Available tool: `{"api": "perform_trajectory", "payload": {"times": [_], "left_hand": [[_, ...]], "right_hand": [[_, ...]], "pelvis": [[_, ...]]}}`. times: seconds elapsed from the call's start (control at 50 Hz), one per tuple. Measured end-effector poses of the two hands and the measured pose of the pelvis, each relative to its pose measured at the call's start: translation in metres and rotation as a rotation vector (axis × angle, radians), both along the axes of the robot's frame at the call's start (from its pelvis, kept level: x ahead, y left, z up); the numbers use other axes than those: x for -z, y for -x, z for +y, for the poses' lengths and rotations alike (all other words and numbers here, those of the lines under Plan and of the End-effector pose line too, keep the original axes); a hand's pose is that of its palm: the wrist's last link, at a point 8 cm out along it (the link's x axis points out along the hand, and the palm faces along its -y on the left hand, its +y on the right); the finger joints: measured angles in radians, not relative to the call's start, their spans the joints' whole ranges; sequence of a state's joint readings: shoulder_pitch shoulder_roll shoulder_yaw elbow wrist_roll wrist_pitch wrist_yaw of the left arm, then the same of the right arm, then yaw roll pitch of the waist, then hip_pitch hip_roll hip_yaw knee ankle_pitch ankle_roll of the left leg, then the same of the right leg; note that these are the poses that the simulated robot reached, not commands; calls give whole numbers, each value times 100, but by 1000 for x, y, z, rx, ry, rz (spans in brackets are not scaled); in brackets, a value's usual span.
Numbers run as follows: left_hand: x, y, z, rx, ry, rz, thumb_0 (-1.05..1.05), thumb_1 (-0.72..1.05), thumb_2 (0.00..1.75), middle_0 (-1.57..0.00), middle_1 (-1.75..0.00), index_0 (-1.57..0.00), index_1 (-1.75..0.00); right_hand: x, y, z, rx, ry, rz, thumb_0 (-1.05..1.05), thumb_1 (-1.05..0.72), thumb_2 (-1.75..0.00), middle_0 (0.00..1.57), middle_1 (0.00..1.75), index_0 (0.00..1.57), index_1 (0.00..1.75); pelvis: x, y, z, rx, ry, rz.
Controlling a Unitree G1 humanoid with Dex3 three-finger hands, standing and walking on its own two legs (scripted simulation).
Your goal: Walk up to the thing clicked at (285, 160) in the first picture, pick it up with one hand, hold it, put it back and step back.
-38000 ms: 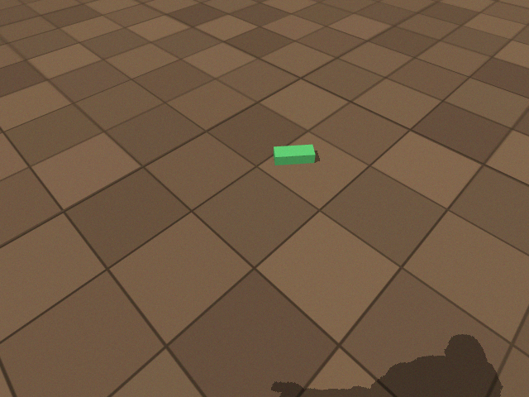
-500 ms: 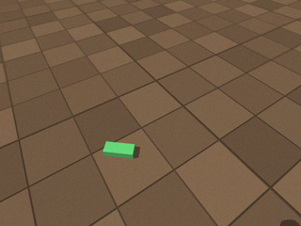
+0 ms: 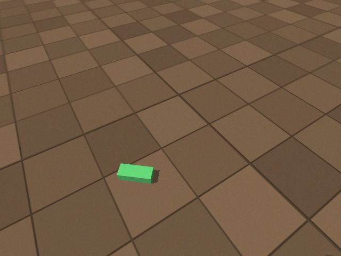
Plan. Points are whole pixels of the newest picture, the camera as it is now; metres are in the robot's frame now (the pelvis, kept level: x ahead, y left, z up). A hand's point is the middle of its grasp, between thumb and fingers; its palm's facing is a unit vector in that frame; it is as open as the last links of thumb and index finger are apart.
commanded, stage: walk up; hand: left
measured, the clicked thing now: (135, 173) +0.76 +0.26 -0.75
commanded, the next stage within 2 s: none
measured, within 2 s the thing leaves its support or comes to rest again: neither
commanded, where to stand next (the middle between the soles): +0.36 +0.04 m, yaw -3 degrees
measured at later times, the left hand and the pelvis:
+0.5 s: hand (48, 253) +0.18 +0.35 -0.16, palm faces -0.06 -0.94 -0.33, open 7.4 cm; pelvis +0.13 +0.07 +0.00, yaw +0 degrees
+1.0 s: hand (96, 177) +0.39 +0.27 -0.14, palm faces -0.06 -0.93 -0.36, open 7.4 cm; pelvis +0.30 +0.02 -0.01, yaw -3 degrees
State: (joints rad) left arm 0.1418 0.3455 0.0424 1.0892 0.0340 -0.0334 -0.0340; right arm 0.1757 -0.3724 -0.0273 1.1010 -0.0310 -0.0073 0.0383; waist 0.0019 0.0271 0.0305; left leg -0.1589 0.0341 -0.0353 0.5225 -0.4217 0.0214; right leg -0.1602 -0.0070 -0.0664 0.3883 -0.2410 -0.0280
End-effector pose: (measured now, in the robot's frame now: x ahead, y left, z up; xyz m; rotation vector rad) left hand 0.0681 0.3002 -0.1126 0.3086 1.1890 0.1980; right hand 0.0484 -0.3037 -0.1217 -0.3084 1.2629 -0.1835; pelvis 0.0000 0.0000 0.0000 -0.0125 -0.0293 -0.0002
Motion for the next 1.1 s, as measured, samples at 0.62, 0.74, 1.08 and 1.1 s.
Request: {"api": "perform_trajectory", "payload": {"times": [0.62,0.74,1.08,1.1], "left_hand": [[4,-184,75,81,-7,29,1,91,90,-20,-30,-20,-30],[3,-273,35,126,-26,-71,1,91,90,-20,-30,-20,-30],[15,-329,22,57,-12,-65,0,90,90,-20,-30,-21,-30],[22,-332,25,47,-9,-61,0,90,90,-20,-30,-21,-30]], "right_hand": [[-12,-123,50,42,47,-33,0,-89,-90,20,30,21,30],[17,-180,23,39,28,-15,0,-90,-90,20,30,21,30],[-4,-339,10,-49,86,-145,0,-90,-90,20,30,20,30],[-1,-342,12,-51,95,-141,0,-90,-90,20,30,20,30]], "pelvis": [[10,-178,59,24,-39,-19],[25,-228,34,23,-8,-10],[23,-317,22,30,1,-25],[28,-320,24,22,0,-25]]}}
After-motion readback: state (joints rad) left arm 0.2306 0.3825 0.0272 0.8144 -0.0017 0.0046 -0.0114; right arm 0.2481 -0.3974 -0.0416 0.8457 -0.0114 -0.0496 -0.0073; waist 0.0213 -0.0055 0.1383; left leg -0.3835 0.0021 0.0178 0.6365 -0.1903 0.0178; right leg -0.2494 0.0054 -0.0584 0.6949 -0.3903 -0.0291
